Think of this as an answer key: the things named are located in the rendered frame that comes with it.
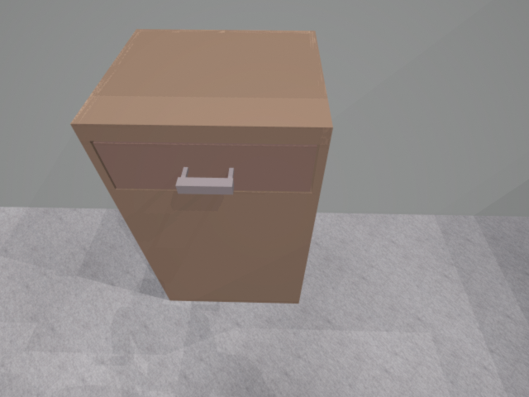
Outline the drawer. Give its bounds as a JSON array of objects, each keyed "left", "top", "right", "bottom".
[{"left": 93, "top": 141, "right": 317, "bottom": 192}]

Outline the handle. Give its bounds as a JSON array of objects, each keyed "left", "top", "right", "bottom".
[{"left": 175, "top": 167, "right": 234, "bottom": 194}]

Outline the cabinet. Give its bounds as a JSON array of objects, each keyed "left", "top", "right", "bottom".
[{"left": 70, "top": 29, "right": 333, "bottom": 304}]

